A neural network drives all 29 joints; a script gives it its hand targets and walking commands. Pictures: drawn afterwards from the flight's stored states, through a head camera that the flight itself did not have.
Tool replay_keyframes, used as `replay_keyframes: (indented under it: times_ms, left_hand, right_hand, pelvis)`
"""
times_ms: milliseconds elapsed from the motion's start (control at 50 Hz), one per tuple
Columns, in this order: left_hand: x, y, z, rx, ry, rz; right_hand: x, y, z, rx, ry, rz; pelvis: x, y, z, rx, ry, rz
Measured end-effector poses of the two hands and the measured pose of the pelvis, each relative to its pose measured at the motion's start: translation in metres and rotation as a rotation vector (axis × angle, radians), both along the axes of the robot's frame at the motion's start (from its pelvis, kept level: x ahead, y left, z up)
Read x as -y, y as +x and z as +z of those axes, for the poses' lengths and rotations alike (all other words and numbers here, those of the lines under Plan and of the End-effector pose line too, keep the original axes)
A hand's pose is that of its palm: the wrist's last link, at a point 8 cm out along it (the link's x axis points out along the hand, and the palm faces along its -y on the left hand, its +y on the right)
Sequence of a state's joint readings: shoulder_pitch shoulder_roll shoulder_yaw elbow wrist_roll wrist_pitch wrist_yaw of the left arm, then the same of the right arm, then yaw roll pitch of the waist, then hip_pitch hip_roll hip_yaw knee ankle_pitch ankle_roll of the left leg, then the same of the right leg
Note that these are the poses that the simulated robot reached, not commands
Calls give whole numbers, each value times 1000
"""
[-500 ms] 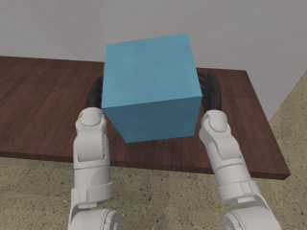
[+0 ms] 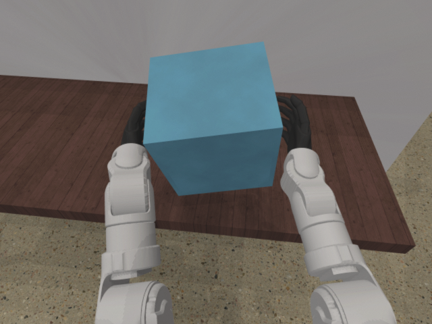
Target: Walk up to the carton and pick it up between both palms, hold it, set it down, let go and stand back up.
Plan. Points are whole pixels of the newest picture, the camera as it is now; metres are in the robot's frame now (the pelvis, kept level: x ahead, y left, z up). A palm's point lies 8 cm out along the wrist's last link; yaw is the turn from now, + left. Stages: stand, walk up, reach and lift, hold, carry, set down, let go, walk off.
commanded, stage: hold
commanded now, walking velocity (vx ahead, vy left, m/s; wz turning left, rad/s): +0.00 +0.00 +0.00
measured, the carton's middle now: (216, 127) +0.41 -0.01 +0.16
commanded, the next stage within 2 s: set down in 0.80 s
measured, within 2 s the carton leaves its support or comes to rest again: neither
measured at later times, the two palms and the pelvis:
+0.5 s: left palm (134, 147) +0.37 +0.13 +0.16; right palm (297, 142) +0.36 -0.15 +0.16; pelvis +0.00 +0.00 +0.00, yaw +0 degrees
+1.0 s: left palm (144, 145) +0.38 +0.12 +0.16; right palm (307, 140) +0.35 -0.16 +0.17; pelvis +0.01 +0.01 +0.00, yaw +0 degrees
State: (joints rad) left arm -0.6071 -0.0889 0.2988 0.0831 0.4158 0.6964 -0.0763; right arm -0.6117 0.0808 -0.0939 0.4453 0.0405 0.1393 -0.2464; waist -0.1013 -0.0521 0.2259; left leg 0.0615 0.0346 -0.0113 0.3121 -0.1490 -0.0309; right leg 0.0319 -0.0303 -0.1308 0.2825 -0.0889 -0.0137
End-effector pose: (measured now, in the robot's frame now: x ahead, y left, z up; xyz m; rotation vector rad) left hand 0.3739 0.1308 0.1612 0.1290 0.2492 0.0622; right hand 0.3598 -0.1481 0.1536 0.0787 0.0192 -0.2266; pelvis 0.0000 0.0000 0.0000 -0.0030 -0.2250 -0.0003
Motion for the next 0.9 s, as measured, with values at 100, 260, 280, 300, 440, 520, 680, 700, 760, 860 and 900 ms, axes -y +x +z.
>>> replay_keyframes:
  times_ms: [100, 260, 280, 300, 440, 520, 680, 700, 760, 860, 900]
  left_hand:
    - [3, -1, -2, 8, -4, -2]
    - [6, -2, -2, 12, -13, -13]
    - [5, -2, -1, 13, -12, -14]
    - [5, -2, -1, 14, -12, -14]
    - [1, -2, -2, -8, -8, -4]
    - [-1, -1, -2, -7, -11, 6]
    - [0, 3, 3, 18, 1, 2]
    - [1, 3, 3, 14, 1, 0]
    - [2, 3, 1, 5, 0, -7]
    - [4, -1, 0, 19, 1, -25]
    - [7, -3, -1, 20, 6, -36]
  right_hand:
    - [3, -1, 0, 11, 16, -12]
    - [5, -5, 2, 13, 3, -19]
    - [5, -5, 2, 14, 2, -19]
    - [5, -5, 3, 15, 0, -20]
    - [1, -2, 3, -10, -15, -2]
    - [-1, 1, 2, -8, -3, 3]
    - [0, 5, 7, 19, 8, -4]
    - [0, 4, 7, 16, 8, -5]
    - [1, 2, 4, 6, 9, -11]
    - [3, -7, 4, 23, 11, -34]
    - [5, -9, 7, 34, 9, -51]
  pelvis:
    - [1, 1, 0, -4, -3, 3]
    - [1, 1, -1, 3, -4, 2]
    - [1, 1, -1, 4, -4, 2]
    - [1, 1, -1, 4, -4, 3]
    - [2, 2, -1, 15, -1, 0]
    - [2, 3, -1, 7, -2, 4]
    - [2, 7, 0, -2, -5, 13]
    - [2, 7, 0, 1, -6, 14]
    - [1, 8, 0, 9, -7, 13]
    - [-1, 10, 0, 0, -10, 11]
    - [-3, 11, 0, -8, -11, 14]
